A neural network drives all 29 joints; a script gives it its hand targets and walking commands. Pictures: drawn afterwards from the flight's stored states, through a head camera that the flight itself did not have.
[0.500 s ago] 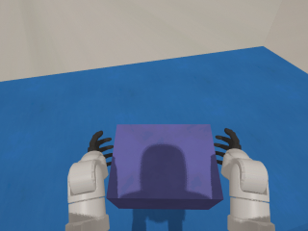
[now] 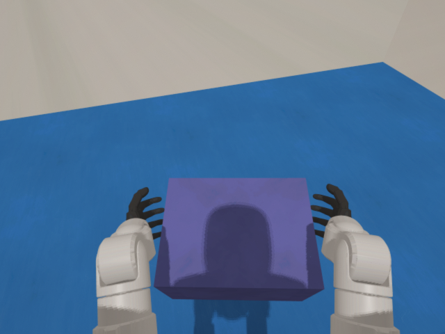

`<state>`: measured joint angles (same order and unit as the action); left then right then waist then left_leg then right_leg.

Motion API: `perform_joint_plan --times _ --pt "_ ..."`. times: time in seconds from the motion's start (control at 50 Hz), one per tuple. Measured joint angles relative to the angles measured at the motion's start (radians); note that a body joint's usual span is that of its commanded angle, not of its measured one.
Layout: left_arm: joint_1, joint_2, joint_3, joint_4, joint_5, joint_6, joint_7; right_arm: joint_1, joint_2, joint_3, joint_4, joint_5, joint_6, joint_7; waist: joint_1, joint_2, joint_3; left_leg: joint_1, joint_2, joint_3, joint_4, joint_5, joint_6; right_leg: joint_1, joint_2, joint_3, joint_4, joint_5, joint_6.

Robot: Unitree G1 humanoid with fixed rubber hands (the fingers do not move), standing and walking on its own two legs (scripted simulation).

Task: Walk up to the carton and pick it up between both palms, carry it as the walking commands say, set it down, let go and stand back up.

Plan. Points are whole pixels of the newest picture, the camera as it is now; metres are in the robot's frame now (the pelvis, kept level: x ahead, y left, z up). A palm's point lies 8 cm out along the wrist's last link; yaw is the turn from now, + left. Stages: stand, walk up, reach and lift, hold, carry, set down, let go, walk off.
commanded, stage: carry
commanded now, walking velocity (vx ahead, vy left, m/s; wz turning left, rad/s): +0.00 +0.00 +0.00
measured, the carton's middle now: (236, 240) +0.30 +0.00 +0.00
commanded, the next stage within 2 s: hold in 1.16 s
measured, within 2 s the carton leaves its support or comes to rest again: neither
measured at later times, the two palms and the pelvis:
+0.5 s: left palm (140, 219) +0.29 +0.17 +0.08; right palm (333, 218) +0.30 -0.16 +0.08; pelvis +0.02 +0.00 +0.00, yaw +0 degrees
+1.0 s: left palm (143, 224) +0.29 +0.17 +0.07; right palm (334, 221) +0.30 -0.17 +0.07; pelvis +0.02 -0.01 +0.00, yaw +0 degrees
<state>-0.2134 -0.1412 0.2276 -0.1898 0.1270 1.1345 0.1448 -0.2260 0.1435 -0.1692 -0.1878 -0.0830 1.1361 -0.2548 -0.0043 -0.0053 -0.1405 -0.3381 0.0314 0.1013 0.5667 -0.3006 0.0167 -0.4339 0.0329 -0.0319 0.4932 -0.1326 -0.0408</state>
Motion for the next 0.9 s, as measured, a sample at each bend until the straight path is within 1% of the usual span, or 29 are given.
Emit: perform_joint_plan --times 0.12,0.22,0.34,0.44,0.48,0.56,0.6,0.66,0.68,0.72,0.84,0.9 --pt "0.011 0.002 -0.005 -0.013 0.0 0.016 0.003 0.002 0.0 0.004 -0.001 -0.005 0.013 0.009 0.006 -0.013 -0.006 0.013 -0.004 0.001 0.014 -0.022 0.004 0.005 -0.005 0.001 0.03 -0.03 0.004" --pt "0.005 0.001 -0.006 -0.002 0.003 0.019 0.01 -0.002 0.0 -0.005 0.023 -0.024 0.005 0.034 0.013 -0.014 -0.008 0.021 -0.007 -0.001 0.019 -0.033 0.006 0.01 -0.008 0.001 0.045 -0.047 0.005" --pt "0.002 0.0 -0.002 0.019 0.009 0.002 -0.006 -0.003 0.0 -0.007 0.027 -0.035 -0.001 0.039 0.01 -0.009 -0.015 0.027 -0.006 -0.004 0.014 -0.038 0.004 0.015 -0.007 -0.003 0.043 -0.054 0.004" --pt "-0.006 -0.001 -0.007 0.029 0.017 -0.002 -0.005 0.0 0.0 -0.017 0.039 -0.041 -0.016 0.054 0.007 -0.002 -0.013 0.03 -0.008 -0.005 0.009 -0.037 0.001 0.013 -0.008 -0.003 0.049 -0.06 0.002" --pt "-0.005 -0.001 -0.007 0.031 0.016 -0.008 -0.007 0.007 -0.001 -0.016 0.035 -0.035 -0.021 0.052 0.006 0.003 -0.011 0.029 -0.005 -0.006 0.011 -0.039 -0.001 0.012 -0.006 -0.004 0.049 -0.062 0.001" --pt "-0.001 0.0 0.0 0.035 0.017 -0.025 -0.027 0.011 -0.002 -0.008 0.024 -0.033 -0.025 0.046 0.001 0.011 -0.006 0.025 0.001 -0.007 0.016 -0.042 -0.005 0.012 0.0 -0.007 0.046 -0.06 -0.003" --pt "-0.003 -0.001 0.005 0.05 0.025 -0.039 -0.041 0.007 -0.001 -0.013 0.038 -0.045 -0.037 0.062 0.001 0.008 -0.005 0.026 0.002 -0.007 0.013 -0.04 -0.007 0.011 0.001 -0.006 0.047 -0.059 -0.005" --pt "0.002 0.001 0.001 0.058 0.033 -0.053 -0.048 0.013 -0.002 -0.014 0.051 -0.055 -0.055 0.082 0.001 0.009 -0.008 0.026 0.005 -0.009 0.012 -0.038 -0.01 0.012 0.004 -0.009 0.044 -0.058 -0.009" --pt "0.005 0.001 0.0 0.059 0.033 -0.055 -0.047 0.018 -0.003 -0.013 0.053 -0.055 -0.06 0.083 0.001 0.008 -0.009 0.026 0.006 -0.01 0.012 -0.038 -0.011 0.014 0.005 -0.009 0.041 -0.056 -0.009" --pt "0.008 0.001 -0.004 0.045 0.023 -0.048 -0.035 0.026 -0.005 -0.006 0.042 -0.042 -0.058 0.072 0.002 0.006 -0.006 0.027 0.009 -0.012 0.009 -0.036 -0.013 0.018 0.008 -0.011 0.033 -0.052 -0.011" --pt "0.008 0.001 0.002 0.075 0.038 -0.073 -0.055 0.018 -0.003 -0.01 0.066 -0.052 -0.072 0.077 0.0 0.008 -0.007 0.028 0.01 -0.013 -0.008 -0.023 -0.014 0.023 0.009 -0.013 0.007 -0.036 -0.011" --pt "0.017 0.003 -0.001 0.064 0.027 -0.075 -0.047 0.025 -0.005 -0.003 0.057 -0.046 -0.073 0.069 0.002 0.005 -0.003 0.026 0.008 -0.011 -0.013 -0.02 -0.013 0.02 0.008 -0.011 0.005 -0.033 -0.01"
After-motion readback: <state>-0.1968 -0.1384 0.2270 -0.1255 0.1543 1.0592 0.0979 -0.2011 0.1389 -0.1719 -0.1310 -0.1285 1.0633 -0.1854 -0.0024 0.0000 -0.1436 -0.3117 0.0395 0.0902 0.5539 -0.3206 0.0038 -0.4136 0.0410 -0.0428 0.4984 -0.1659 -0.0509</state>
